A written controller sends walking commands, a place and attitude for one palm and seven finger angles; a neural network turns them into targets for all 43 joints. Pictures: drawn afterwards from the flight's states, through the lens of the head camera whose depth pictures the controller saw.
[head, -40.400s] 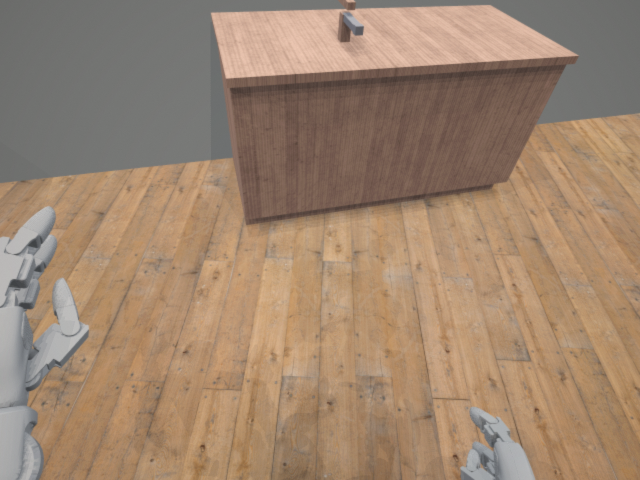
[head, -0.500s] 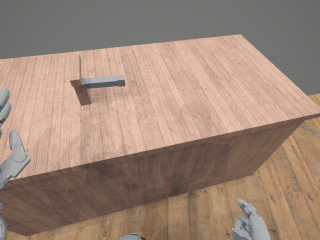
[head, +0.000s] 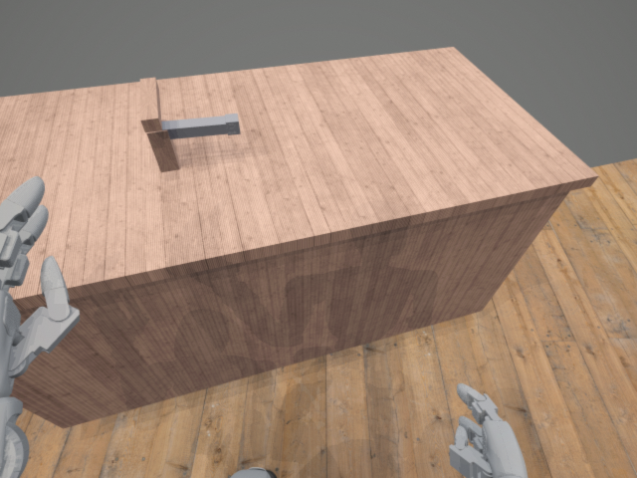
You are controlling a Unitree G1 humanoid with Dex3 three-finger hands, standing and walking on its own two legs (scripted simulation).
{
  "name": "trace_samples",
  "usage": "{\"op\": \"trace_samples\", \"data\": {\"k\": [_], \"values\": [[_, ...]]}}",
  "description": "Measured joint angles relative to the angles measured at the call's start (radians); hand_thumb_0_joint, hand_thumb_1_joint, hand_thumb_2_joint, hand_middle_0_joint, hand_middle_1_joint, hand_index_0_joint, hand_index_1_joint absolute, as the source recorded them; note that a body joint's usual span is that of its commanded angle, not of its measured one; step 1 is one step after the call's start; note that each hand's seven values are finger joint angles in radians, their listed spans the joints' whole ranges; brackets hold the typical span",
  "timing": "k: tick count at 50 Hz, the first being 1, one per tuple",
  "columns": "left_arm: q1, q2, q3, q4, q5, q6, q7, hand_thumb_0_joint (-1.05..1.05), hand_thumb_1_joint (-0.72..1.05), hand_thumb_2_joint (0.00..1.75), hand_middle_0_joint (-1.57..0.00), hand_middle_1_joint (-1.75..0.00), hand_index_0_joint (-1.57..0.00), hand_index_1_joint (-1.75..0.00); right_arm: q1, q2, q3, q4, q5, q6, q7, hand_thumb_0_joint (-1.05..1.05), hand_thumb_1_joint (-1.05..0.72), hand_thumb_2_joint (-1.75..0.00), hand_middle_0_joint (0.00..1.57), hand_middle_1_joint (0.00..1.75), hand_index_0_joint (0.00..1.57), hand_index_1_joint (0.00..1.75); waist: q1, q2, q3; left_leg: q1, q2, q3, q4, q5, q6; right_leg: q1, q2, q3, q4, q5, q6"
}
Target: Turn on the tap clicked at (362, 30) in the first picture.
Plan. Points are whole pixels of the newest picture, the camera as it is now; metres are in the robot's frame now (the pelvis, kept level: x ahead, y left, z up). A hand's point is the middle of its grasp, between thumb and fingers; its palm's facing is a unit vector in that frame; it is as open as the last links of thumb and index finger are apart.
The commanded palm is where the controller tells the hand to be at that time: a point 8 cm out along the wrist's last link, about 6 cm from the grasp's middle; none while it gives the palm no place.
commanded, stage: stop stepping back and stand still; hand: left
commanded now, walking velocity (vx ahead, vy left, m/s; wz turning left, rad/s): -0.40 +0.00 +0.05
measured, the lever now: (232, 124) +0.70 +0.23 +0.04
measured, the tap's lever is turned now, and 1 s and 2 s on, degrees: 85 85 85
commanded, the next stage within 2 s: stand and check the lever's angle in 0.92 s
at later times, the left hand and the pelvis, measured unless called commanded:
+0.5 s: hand out of the picture +0.08 +0.25 +0.17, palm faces +0.49 -0.79 -0.37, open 7.4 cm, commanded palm +0.02 +0.28 +0.19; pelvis -0.11 -0.01 -0.01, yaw +5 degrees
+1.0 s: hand out of the picture +0.07 +0.23 +0.16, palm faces +0.44 -0.84 -0.33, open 7.4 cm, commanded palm +0.01 +0.27 +0.19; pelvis -0.13 -0.02 +0.00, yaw +3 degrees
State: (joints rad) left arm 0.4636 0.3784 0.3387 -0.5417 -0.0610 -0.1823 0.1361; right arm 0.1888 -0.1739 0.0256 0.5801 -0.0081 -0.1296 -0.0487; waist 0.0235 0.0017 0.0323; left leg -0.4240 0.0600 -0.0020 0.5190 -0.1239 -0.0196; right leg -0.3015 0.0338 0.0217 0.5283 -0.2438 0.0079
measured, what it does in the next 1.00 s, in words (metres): walks backwards: left foot, then right foot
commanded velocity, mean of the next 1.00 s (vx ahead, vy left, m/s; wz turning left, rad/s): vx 0.17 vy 0.02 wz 0.00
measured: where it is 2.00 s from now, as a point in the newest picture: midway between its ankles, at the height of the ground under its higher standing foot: outside the picture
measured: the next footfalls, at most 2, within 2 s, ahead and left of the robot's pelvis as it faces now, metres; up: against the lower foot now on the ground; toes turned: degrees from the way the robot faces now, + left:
left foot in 0.28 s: -0.06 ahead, +0.11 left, +0.00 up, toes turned +3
right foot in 0.92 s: -0.05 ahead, -0.12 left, +0.00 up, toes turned +2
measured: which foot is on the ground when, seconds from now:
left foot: down 0.00-0.02, up 0.04-0.26, down 0.28-1.00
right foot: down 0.00-0.66, up 0.68-0.90, down 0.92-1.00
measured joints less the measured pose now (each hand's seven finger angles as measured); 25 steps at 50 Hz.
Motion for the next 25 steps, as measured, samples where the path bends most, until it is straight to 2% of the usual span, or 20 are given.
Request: {"op": "trace_samples", "data": {"k": [1, 3, 5, 6, 8, 10, 14, 15, 16, 18, 19, 21, 22, 24, 25], "values": [[-0.005, -0.005, -0.004, 0.002, 0.007, -0.002, -0.004, 0.01, 0.89, 0.90, -0.21, -0.30, -0.21, -0.31, -0.006, -0.005, -0.001, 0.007, -0.002, 0.005, 0.000, 0.01, -0.90, -0.90, 0.20, 0.30, 0.21, 0.30, -0.003, 0.018, 0.007, -0.026, 0.009, -0.015, 0.043, -0.078, 0.003, -0.004, 0.013, -0.012, -0.011, 0.036, -0.010], [0.000, -0.004, -0.013, -0.005, 0.009, -0.003, -0.007, 0.01, 0.89, 0.90, -0.21, -0.30, -0.21, -0.31, -0.007, -0.006, -0.009, 0.027, 0.004, 0.019, 0.000, 0.01, -0.90, -0.90, 0.20, 0.30, 0.21, 0.30, -0.002, 0.006, 0.006, -0.096, -0.021, -0.032, 0.233, -0.232, -0.005, -0.027, 0.006, -0.013, -0.012, 0.051, -0.026], [0.032, -0.006, -0.010, -0.016, 0.010, 0.003, -0.005, 0.01, 0.89, 0.90, -0.21, -0.30, -0.21, -0.31, 0.002, -0.007, -0.011, 0.036, 0.010, 0.037, 0.000, 0.01, -0.90, -0.90, 0.20, 0.30, 0.21, 0.30, -0.006, -0.031, -0.004, -0.132, -0.060, -0.018, 0.437, -0.266, -0.007, -0.045, -0.016, 0.007, -0.013, 0.061, -0.031], [0.046, -0.005, -0.007, -0.015, 0.010, 0.008, -0.002, 0.01, 0.89, 0.90, -0.21, -0.30, -0.22, -0.31, 0.010, -0.008, -0.011, 0.035, 0.013, 0.044, -0.002, 0.01, -0.90, -0.90, 0.20, 0.30, 0.21, 0.30, -0.013, -0.047, -0.012, -0.123, -0.069, -0.004, 0.481, -0.269, -0.005, -0.052, -0.027, 0.014, -0.013, 0.068, -0.030], [0.058, 0.000, -0.003, 0.003, 0.012, 0.016, 0.006, 0.01, 0.89, 0.90, -0.21, -0.30, -0.22, -0.31, 0.032, -0.015, -0.014, 0.029, 0.017, 0.049, -0.012, 0.01, -0.90, -0.90, 0.20, 0.30, 0.21, 0.30, -0.033, -0.068, -0.035, -0.069, -0.072, 0.020, 0.471, -0.280, 0.003, -0.066, -0.047, 0.016, -0.011, 0.079, -0.026], [0.048, 0.004, -0.002, 0.028, 0.013, 0.027, 0.014, 0.01, 0.89, 0.90, -0.21, -0.30, -0.22, -0.31, 0.054, -0.029, -0.023, 0.030, 0.016, 0.042, -0.022, 0.01, -0.90, -0.90, 0.20, 0.30, 0.21, 0.30, -0.050, -0.079, -0.058, 0.012, -0.066, 0.030, 0.386, -0.304, 0.020, -0.087, -0.062, 0.008, -0.002, 0.086, -0.023], [0.019, -0.002, 0.006, 0.033, 0.010, 0.032, 0.024, 0.01, 0.89, 0.90, -0.21, -0.30, -0.22, -0.31, 0.080, -0.079, -0.050, 0.024, 0.014, 0.014, -0.034, 0.01, -0.90, -0.90, 0.20, 0.30, 0.21, 0.30, -0.074, -0.058, -0.073, 0.215, -0.035, 0.011, 0.033, -0.283, 0.064, -0.159, -0.065, -0.022, 0.078, 0.071, -0.009], [0.012, 0.003, 0.014, 0.036, 0.009, 0.031, 0.025, 0.01, 0.89, 0.90, -0.21, -0.30, -0.22, -0.31, 0.074, -0.073, -0.058, 0.034, 0.015, 0.009, -0.037, 0.01, -0.90, -0.90, 0.20, 0.30, 0.21, 0.30, -0.070, -0.078, -0.057, 0.222, -0.049, 0.019, 0.028, -0.262, 0.043, -0.173, -0.072, -0.006, 0.131, 0.015, -0.006], [0.015, 0.003, 0.023, 0.044, 0.008, 0.032, 0.026, 0.01, 0.89, 0.90, -0.21, -0.30, -0.22, -0.31, 0.075, -0.066, -0.061, 0.041, 0.017, 0.005, -0.040, 0.01, -0.90, -0.90, 0.20, 0.30, 0.21, 0.30, -0.063, -0.088, -0.050, 0.229, -0.055, 0.030, 0.036, -0.246, 0.024, -0.189, -0.066, 0.002, 0.211, -0.061, 0.001], [0.029, -0.003, 0.032, 0.067, 0.014, 0.032, 0.027, 0.01, 0.89, 0.90, -0.21, -0.30, -0.22, -0.31, 0.095, -0.053, -0.067, 0.052, 0.019, -0.014, -0.037, 0.01, -0.91, -0.90, 0.20, 0.30, 0.21, 0.30, -0.067, -0.073, -0.061, 0.239, -0.051, 0.029, 0.032, -0.226, 0.011, -0.212, -0.045, -0.007, 0.369, -0.128, 0.000], [0.030, -0.008, 0.031, 0.081, 0.015, 0.029, 0.024, 0.01, 0.89, 0.90, -0.21, -0.30, -0.21, -0.31, 0.108, -0.049, -0.066, 0.061, 0.022, -0.024, -0.033, 0.01, -0.91, -0.90, 0.20, 0.30, 0.20, 0.30, -0.070, -0.057, -0.067, 0.243, -0.046, 0.019, 0.026, -0.218, 0.008, -0.201, -0.039, -0.019, 0.382, -0.143, -0.003], [0.024, -0.011, 0.026, 0.102, 0.015, 0.029, 0.018, 0.01, 0.89, 0.90, -0.21, -0.30, -0.21, -0.31, 0.131, -0.047, -0.056, 0.075, 0.023, -0.027, -0.027, 0.01, -0.91, -0.90, 0.20, 0.30, 0.20, 0.30, -0.066, -0.021, -0.069, 0.237, -0.027, -0.002, 0.047, -0.224, 0.007, -0.122, -0.028, -0.051, 0.257, -0.150, -0.005], [0.016, -0.003, 0.026, 0.103, 0.015, 0.029, 0.016, 0.01, 0.89, 0.90, -0.21, -0.30, -0.21, -0.31, 0.141, -0.046, -0.049, 0.075, 0.021, -0.024, -0.027, 0.01, -0.91, -0.90, 0.20, 0.30, 0.20, 0.30, -0.063, -0.014, -0.067, 0.215, -0.022, -0.007, 0.096, -0.256, 0.021, -0.069, -0.026, -0.056, 0.154, -0.139, -0.007], [-0.020, -0.006, 0.022, 0.105, 0.018, 0.029, 0.003, 0.01, 0.89, 0.90, -0.21, -0.30, -0.21, -0.31, 0.123, -0.047, -0.042, 0.093, 0.020, -0.005, -0.021, 0.01, -0.90, -0.90, 0.20, 0.30, 0.20, 0.30, -0.047, -0.004, -0.042, 0.123, -0.026, -0.022, 0.309, -0.337, 0.047, -0.068, -0.021, -0.069, 0.113, 0.016, -0.043], [-0.038, -0.021, 0.015, 0.109, 0.017, 0.031, -0.005, 0.01, 0.89, 0.90, -0.21, -0.30, -0.21, -0.31, 0.103, -0.048, -0.041, 0.115, 0.018, 0.005, -0.017, 0.01, -0.90, -0.90, 0.20, 0.30, 0.20, 0.30, -0.040, 0.002, -0.029, 0.075, -0.036, -0.030, 0.429, -0.334, 0.049, -0.076, -0.018, -0.074, 0.126, 0.034, -0.055]]}}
